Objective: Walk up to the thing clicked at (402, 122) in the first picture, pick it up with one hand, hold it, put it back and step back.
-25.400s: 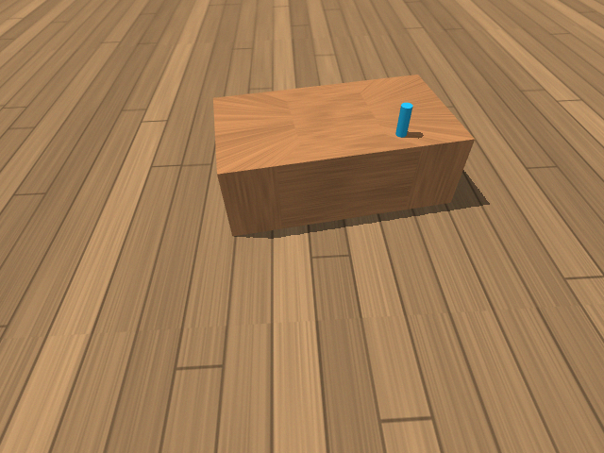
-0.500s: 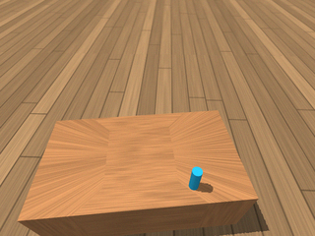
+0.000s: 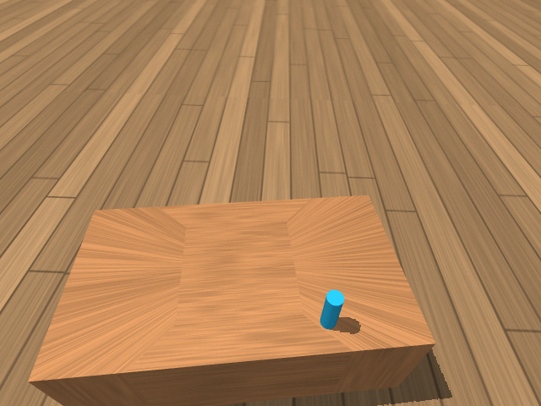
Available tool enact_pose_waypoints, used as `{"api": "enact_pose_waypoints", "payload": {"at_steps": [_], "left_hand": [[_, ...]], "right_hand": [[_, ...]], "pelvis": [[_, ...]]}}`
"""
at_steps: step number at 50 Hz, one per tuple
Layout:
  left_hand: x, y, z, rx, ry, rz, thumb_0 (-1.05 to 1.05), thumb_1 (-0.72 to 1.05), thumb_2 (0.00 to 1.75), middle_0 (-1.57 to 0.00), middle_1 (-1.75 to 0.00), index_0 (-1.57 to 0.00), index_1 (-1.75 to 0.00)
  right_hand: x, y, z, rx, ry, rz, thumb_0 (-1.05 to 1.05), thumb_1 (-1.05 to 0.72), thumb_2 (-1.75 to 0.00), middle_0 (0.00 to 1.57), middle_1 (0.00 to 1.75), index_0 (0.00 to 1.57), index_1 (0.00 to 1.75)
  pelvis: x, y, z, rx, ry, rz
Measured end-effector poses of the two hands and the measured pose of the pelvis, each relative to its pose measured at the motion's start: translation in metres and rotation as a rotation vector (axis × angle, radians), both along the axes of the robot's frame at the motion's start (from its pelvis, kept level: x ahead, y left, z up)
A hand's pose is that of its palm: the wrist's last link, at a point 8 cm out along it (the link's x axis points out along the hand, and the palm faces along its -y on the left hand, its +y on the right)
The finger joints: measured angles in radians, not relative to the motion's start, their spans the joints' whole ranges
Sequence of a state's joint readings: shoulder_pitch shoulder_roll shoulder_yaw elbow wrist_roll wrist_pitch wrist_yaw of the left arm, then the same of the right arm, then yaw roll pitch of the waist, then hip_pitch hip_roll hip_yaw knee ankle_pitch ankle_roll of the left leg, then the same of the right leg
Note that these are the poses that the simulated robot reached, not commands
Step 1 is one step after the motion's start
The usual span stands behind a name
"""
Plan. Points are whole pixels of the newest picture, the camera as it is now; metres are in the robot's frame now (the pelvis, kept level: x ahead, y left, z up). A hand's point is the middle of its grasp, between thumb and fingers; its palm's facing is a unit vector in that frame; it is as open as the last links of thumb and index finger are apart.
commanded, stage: home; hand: right
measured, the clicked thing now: (331, 310) +0.46 -0.15 -0.35
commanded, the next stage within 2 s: stand in 0.70 s
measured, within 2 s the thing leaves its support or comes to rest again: neither
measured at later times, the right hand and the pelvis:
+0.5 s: hand out of the picture +0.06 -0.24 -0.15, palm faces -0.01 +0.93 -0.37, open 17.4 cm; pelvis +0.00 +0.01 +0.00, yaw +0 degrees
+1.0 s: hand out of the picture +0.08 -0.24 -0.15, palm faces -0.02 +0.93 -0.36, open 15.7 cm; pelvis +0.01 +0.01 +0.00, yaw +1 degrees
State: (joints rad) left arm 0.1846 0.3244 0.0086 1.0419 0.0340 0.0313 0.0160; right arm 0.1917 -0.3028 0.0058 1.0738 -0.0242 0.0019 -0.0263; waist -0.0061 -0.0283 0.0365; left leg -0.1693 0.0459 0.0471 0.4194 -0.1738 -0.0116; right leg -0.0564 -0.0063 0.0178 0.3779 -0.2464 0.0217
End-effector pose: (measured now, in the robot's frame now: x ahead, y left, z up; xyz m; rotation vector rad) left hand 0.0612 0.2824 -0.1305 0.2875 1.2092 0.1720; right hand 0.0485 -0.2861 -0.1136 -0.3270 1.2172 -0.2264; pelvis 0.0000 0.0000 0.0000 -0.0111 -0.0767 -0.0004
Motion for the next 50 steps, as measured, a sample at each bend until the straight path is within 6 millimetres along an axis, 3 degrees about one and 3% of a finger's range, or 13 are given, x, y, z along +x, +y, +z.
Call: {"api": "enact_pose_waypoints", "payload": {"at_steps": [15,43,50], "left_hand": [[-0.024,0.015,-0.001,0.013,0.071,0.024,0.01,0.9,0.9,-0.2,-0.3,-0.21,-0.3],[-0.003,0.022,0.004,0.017,0.053,0.022,0.0,0.9,0.9,-0.2,-0.3,-0.21,-0.3],[0.0,0.022,0.006,0.024,0.051,0.03,0.0,0.91,0.9,-0.2,-0.3,-0.21,-0.3]], "right_hand": [[-0.002,0.002,0.001,-0.001,0.036,-0.001,0.0,0.53,-0.05,0.06,0.06,0.06,0.05],[0.024,0.007,0.001,0.008,0.02,0.007,0.0,0.55,-0.04,0.06,0.06,0.07,0.06],[0.03,0.004,0.0,0.01,0.02,0.014,0.0,0.32,-0.28,0.15,0.2,0.15,0.19]], "pelvis": [[-0.003,0.007,0.002,-0.002,0.009,0.003],[0.007,0.013,0.003,0.007,0.024,0.011],[0.011,0.011,0.003,0.007,0.024,0.017]]}}
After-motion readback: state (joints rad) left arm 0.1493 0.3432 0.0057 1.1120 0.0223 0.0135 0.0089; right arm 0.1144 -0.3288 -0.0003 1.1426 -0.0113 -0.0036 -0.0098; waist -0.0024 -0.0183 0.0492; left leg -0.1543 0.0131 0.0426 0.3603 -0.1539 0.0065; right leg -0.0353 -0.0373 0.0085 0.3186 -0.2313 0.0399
